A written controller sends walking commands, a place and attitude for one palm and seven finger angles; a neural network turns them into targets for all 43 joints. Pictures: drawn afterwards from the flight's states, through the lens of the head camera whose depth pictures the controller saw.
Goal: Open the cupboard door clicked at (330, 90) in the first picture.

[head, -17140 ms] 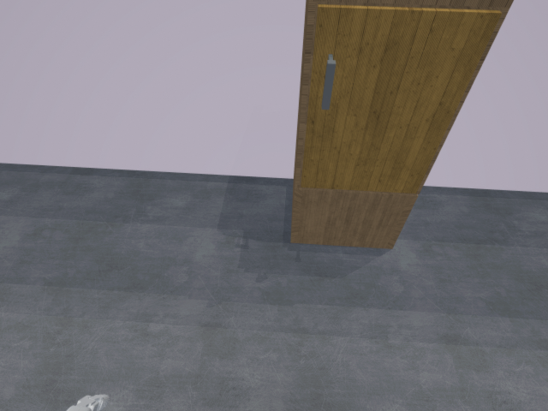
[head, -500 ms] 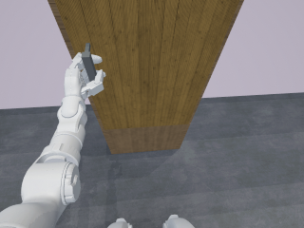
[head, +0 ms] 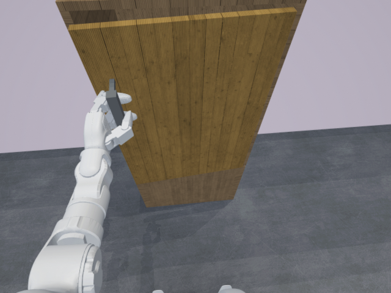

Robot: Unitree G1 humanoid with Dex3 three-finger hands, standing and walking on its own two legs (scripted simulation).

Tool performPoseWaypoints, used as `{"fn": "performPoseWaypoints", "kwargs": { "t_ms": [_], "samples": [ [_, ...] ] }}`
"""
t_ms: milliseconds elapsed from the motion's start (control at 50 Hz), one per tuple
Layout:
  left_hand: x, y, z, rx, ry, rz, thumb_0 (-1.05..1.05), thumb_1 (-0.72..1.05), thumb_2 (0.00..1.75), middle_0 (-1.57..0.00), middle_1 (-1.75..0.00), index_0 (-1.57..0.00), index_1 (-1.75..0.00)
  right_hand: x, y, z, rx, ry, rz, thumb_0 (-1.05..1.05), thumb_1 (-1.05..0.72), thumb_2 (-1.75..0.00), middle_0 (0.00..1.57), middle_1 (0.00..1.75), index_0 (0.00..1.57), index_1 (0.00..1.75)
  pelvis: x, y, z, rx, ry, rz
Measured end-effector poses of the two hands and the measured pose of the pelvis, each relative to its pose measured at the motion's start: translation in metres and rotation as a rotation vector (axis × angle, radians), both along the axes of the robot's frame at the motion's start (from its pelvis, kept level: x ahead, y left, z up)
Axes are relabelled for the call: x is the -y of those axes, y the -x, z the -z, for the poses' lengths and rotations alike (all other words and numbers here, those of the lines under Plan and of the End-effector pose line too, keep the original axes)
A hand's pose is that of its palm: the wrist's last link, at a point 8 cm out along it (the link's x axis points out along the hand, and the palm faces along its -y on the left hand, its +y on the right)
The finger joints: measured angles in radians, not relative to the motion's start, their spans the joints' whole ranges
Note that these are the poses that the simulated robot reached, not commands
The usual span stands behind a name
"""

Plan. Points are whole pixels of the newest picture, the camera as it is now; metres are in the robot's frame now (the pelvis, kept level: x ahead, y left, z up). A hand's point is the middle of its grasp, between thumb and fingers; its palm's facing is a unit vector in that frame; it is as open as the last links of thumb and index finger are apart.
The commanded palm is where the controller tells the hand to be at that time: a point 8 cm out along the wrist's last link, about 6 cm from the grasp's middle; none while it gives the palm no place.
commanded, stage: pull the door open along its arc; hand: left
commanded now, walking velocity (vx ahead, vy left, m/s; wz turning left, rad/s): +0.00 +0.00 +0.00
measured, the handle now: (119, 109) +0.49 +0.16 +0.08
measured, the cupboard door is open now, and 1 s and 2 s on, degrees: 5 37 38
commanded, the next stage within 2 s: open thumb and fingers to let go in 0.76 s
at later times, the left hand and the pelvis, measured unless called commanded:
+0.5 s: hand (166, 181) +0.31 +0.05 +0.08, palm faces +0.38 -0.93 -0.03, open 5.9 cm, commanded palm +0.24 +0.07 +0.08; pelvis +0.00 -0.03 +0.00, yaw +4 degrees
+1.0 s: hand (182, 200) +0.27 +0.02 +0.08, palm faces +0.39 -0.92 -0.03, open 6.2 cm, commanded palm +0.21 +0.05 +0.08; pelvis +0.00 -0.07 +0.01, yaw +3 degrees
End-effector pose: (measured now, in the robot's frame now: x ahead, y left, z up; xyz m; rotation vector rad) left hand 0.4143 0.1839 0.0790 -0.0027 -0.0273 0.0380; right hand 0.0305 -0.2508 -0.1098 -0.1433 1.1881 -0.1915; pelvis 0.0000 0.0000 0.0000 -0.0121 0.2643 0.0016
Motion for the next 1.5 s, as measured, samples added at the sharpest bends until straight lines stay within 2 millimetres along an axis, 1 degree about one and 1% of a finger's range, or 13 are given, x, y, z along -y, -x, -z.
{"fn": "performPoseWaypoints", "kwargs": {
  "t_ms": [60, 140, 300, 400, 480, 600, 780, 880, 1020, 1140, 1260, 1380, 1500],
  "samples": [
    [0.006, 0.02, 0.001, 0.009, 0.006, 0.013, 0.01, 0.73, 0.76, -0.36, -1.35, -0.34, -1.33, -0.001, -0.016, -0.004, 0.049, -0.011, -0.011, 0.01, -0.91, -0.9, 0.2, 0.3, 0.2, 0.3, 0.001, -0.003, -0.003, 0.017, -0.002, 0.001],
    [0.017, 0.05, 0.001, 0.013, 0.017, 0.021, 0.01, 0.72, 0.75, -0.36, -1.35, -0.34, -1.32, -0.002, -0.046, -0.01, 0.132, -0.02, -0.045, 0.01, -0.91, -0.9, 0.2, 0.3, 0.2, 0.3, 0.002, -0.005, -0.006, 0.044, -0.005, -0.004],
    [0.059, 0.106, 0.0, 0.0, 0.114, -0.273, 0.03, 0.69, 0.78, -0.34, -1.35, -0.36, -1.31, -0.02, -0.119, -0.02, 0.309, -0.05, -0.203, 0.01, -0.91, -0.9, 0.2, 0.3, 0.2, 0.3, 0.007, -0.002, -0.005, 0.078, -0.014, -0.032],
    [0.081, 0.127, -0.004, -0.016, 0.005, -0.361, 0.01, 0.72, 0.81, -0.34, -1.35, -0.36, -1.32, -0.034, -0.153, -0.025, 0.391, -0.081, -0.273, 0.01, -0.91, -0.9, 0.2, 0.3, 0.2, 0.3, 0.015, 0.001, -0.002, 0.094, -0.018, -0.055],
    [0.091, 0.141, -0.006, -0.043, -0.018, -0.358, 0.02, 0.72, 0.8, -0.34, -1.33, -0.34, -1.33, -0.042, -0.167, -0.032, 0.436, -0.118, -0.284, 0.01, -0.91, -0.9, 0.2, 0.3, 0.2, 0.3, 0.023, 0.001, -0.003, 0.121, -0.022, -0.066],
    [0.108, 0.165, -0.009, -0.079, -0.036, -0.293, 0.02, 0.7, 0.76, -0.33, -1.31, -0.36, -1.34, -0.04, -0.17, -0.039, 0.467, -0.153, -0.282, 0.01, -0.91, -0.9, 0.2, 0.3, 0.2, 0.3, 0.036, -0.002, -0.008, 0.157, -0.029, -0.075],
    [0.132, 0.194, -0.013, -0.126, -0.039, -0.175, 0.02, 0.67, 0.71, -0.34, -1.29, -0.39, -1.35, -0.01, -0.163, -0.041, 0.464, -0.149, -0.245, 0.01, -0.91, -0.9, 0.2, 0.3, 0.2, 0.3, 0.054, -0.008, -0.012, 0.191, -0.04, -0.071],
    [0.134, 0.194, -0.012, -0.12, -0.043, -0.214, 0.02, 0.66, 0.73, -0.34, -1.29, -0.4, -1.35, 0.011, -0.159, -0.038, 0.455, -0.109, -0.227, 0.01, -0.91, -0.9, 0.2, 0.3, 0.2, 0.3, 0.062, -0.008, -0.012, 0.189, -0.047, -0.053],
    [0.121, 0.182, -0.008, -0.093, -0.014, -0.378, 0.01, 0.59, 0.75, -0.37, -1.31, -0.4, -1.33, 0.03, -0.155, -0.027, 0.415, -0.067, -0.218, 0.01, -0.91, -0.9, 0.2, 0.3, 0.2, 0.3, 0.07, -0.005, -0.009, 0.153, -0.058, -0.041],
    [0.118, 0.187, -0.008, -0.071, -0.026, -0.403, 0.01, 0.39, 0.67, -0.35, -1.29, -0.37, -1.29, 0.031, -0.153, -0.022, 0.42, -0.072, -0.216, 0.01, -0.91, -0.9, 0.2, 0.3, 0.2, 0.3, 0.072, -0.006, -0.006, 0.14, -0.062, -0.049],
    [0.12, 0.186, -0.004, -0.075, -0.029, -0.384, 0.01, 0.06, 0.54, -0.33, -1.25, -0.34, -1.25, 0.026, -0.153, -0.018, 0.417, -0.079, -0.224, 0.01, -0.91, -0.9, 0.2, 0.3, 0.2, 0.3, 0.071, -0.005, -0.004, 0.132, -0.062, -0.056],
    [0.116, 0.187, -0.004, -0.076, -0.024, -0.383, 0.0, -0.27, 0.4, -0.31, -1.21, -0.32, -1.21, 0.019, -0.154, -0.02, 0.43, -0.085, -0.226, 0.01, -0.91, -0.9, 0.2, 0.3, 0.2, 0.3, 0.067, -0.005, -0.004, 0.131, -0.061, -0.055],
    [0.112, 0.186, -0.005, -0.062, -0.027, -0.374, 0.0, -0.43, 0.33, -0.28, -1.05, -0.28, -1.05, 0.011, -0.155, -0.023, 0.45, -0.081, -0.235, 0.01, -0.91, -0.9, 0.2, 0.3, 0.2, 0.3, 0.06, -0.002, -0.003, 0.136, -0.052, -0.06]
  ]
}}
